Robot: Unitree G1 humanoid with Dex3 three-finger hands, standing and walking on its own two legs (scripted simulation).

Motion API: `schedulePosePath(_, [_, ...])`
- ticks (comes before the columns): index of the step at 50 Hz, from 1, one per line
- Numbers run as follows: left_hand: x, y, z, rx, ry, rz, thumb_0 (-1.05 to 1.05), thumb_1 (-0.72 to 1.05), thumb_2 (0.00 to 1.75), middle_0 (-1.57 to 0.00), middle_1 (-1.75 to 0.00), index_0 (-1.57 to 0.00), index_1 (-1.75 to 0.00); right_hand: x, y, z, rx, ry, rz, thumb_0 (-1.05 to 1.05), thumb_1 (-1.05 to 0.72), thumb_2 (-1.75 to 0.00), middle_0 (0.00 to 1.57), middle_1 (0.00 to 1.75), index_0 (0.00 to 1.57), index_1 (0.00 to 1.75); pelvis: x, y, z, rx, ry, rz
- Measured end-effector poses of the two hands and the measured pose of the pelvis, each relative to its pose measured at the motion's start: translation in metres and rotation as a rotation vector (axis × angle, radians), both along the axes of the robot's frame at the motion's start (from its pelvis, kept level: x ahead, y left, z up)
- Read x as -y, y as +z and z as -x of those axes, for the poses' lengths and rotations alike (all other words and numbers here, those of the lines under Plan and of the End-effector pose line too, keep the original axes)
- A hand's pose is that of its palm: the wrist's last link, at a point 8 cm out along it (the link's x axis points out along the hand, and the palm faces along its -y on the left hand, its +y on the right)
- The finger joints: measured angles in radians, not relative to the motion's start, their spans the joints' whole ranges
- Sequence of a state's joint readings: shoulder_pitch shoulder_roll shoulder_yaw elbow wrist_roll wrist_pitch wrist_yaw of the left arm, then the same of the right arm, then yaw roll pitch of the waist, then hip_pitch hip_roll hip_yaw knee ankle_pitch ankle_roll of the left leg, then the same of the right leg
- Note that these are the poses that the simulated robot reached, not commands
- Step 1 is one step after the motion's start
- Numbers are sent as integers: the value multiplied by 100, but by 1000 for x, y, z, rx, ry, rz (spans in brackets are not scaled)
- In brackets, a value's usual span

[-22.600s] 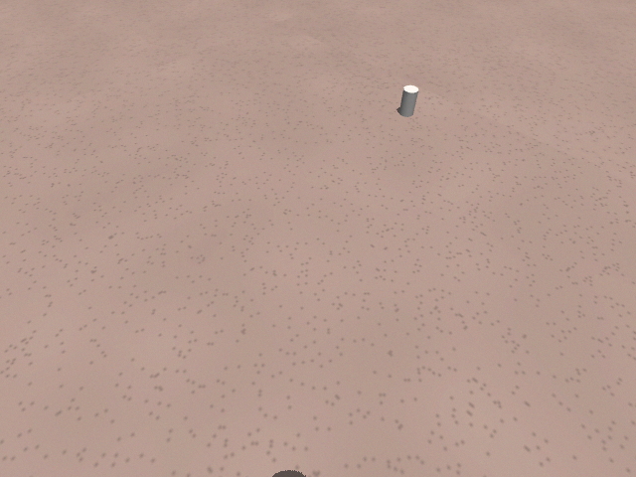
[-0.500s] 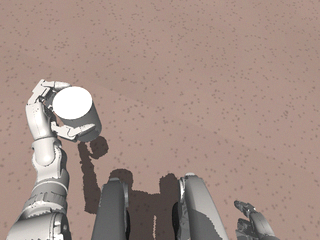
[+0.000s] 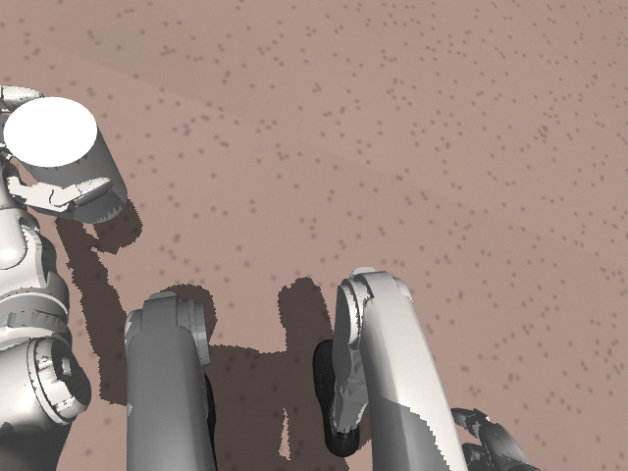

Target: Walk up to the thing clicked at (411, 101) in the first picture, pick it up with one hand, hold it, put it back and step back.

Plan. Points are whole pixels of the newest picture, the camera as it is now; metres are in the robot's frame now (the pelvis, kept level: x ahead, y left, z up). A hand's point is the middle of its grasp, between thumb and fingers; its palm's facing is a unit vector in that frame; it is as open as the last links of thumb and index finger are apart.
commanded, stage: crouch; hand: left
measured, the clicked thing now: (76, 168) +0.48 +0.23 -0.07
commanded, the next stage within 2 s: lower in 0.66 s
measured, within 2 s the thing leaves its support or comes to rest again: neither
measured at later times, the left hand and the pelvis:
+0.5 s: hand (67, 175) +0.49 +0.26 -0.12, palm faces +0.33 -0.94 -0.02, open 11.6 cm; pelvis +0.00 +0.01 -0.06, yaw -4 degrees
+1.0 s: hand (85, 193) +0.50 +0.26 -0.19, palm faces +0.34 -0.94 -0.02, open 11.6 cm; pelvis +0.00 +0.01 -0.08, yaw -6 degrees
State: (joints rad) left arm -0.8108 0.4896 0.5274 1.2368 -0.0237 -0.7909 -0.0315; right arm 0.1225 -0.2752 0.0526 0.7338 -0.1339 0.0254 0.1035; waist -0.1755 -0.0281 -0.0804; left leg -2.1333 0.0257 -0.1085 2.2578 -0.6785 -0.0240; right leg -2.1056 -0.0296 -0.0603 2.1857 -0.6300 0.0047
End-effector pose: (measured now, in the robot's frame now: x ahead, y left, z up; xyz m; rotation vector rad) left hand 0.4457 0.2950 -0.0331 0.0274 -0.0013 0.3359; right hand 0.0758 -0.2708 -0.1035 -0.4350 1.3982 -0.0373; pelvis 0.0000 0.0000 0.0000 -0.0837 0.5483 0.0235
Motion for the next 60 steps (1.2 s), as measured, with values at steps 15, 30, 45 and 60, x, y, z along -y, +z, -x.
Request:
schedulePosePath(15, [-11, -60, -8, -14, -1, 11, 0, -61, 83, -75, -114, -70, -114, -11, -26, 15, -55, 55, 28, 0, -91, -91, 20, 30, 20, 30, -8, -40, 4, 46, -15, 48])
schedulePosePath(30, [-10, -100, -14, -13, 4, 7, 0, -61, 84, -74, -115, -69, -115, -2, -36, 4, -74, 138, 72, 0, -91, -91, 20, 30, 20, 30, -9, -62, 3, 93, -33, 76])
schedulePosePath(45, [-13, -135, -13, -40, 9, 19, 0, -61, 84, -74, -116, -69, -116, -3, -39, 10, -119, 180, 95, 0, -92, -91, 20, 30, 20, 30, -12, -74, 2, 126, -48, 103])
schedulePosePath(60, [-12, -180, -16, -44, 25, 35, 0, -61, 82, -75, -115, -70, -115, -9, -30, 2, -156, 300, 162, 0, -92, -91, 20, 30, 20, 30, -17, -84, 4, 186, -66, 150])
